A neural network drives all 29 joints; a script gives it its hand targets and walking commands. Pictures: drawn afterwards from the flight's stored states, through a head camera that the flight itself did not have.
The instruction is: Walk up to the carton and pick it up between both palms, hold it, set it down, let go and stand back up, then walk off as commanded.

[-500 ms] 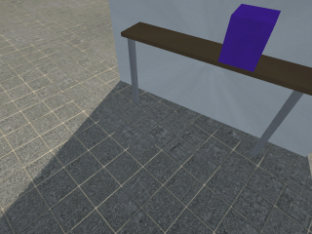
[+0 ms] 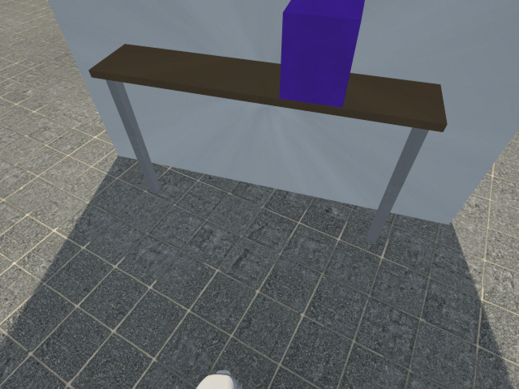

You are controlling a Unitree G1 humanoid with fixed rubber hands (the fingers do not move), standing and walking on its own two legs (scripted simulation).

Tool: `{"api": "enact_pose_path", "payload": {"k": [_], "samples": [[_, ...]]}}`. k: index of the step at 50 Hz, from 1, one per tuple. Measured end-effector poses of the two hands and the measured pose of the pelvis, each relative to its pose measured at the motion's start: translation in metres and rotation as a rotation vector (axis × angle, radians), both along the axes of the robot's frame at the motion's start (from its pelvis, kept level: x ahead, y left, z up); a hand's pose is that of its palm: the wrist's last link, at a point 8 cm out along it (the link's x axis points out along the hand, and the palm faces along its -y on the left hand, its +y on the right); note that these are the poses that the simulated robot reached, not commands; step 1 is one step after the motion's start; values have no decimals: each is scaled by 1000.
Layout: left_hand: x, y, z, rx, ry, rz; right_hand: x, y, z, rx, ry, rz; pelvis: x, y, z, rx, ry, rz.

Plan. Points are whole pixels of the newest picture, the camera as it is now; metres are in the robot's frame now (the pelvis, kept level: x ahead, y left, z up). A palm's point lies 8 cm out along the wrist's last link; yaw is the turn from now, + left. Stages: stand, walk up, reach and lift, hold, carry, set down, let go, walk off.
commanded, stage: walk up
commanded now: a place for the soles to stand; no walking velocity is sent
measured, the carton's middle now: (320, 48) +1.05 -0.13 +0.06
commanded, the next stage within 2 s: none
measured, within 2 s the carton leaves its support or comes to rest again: neither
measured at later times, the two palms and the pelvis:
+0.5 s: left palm (102, 277) +0.34 +0.34 -0.08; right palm out of the picture +0.04 -0.25 -0.08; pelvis +0.14 +0.06 +0.01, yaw -17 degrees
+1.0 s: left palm (117, 260) +0.40 +0.34 -0.12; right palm (436, 372) +0.21 -0.27 -0.11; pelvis +0.24 +0.06 -0.02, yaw -21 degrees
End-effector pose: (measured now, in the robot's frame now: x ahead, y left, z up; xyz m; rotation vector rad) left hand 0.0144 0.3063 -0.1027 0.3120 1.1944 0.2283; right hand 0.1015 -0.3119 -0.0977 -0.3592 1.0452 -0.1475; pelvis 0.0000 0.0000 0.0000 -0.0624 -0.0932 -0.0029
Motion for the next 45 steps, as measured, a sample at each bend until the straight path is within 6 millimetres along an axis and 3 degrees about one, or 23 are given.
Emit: {"api": "enact_pose_path", "payload": {"k": [4,7,13,18,23,30,33,36,45], "samples": [[42,17,-14,-24,0,-62,19,19,5,-14,-25,-33,29,22,-6,5,12,-36],[87,34,-24,-17,-5,-122,22,30,10,-38,-68,-84,48,39,-11,47,22,-76],[185,53,-10,1,-84,-260,-6,44,21,-58,-11,-229,81,57,-1,62,19,-148],[249,59,5,21,-105,-336,-30,54,26,-63,52,-311,107,63,6,82,20,-202],[305,42,15,30,-110,-412,-51,60,21,-48,111,-395,130,63,8,96,19,-263],[375,-10,24,32,-163,-515,-58,60,-10,29,178,-489,163,48,-1,77,19,-311],[393,-24,26,29,-231,-523,-41,60,-24,60,202,-482,172,40,-6,48,0,-314],[398,-25,27,28,-250,-492,-12,55,-28,70,196,-452,184,37,-6,43,-8,-326],[380,14,13,59,-129,-430,81,37,-17,9,59,-404,223,47,-8,48,-2,-336]]}}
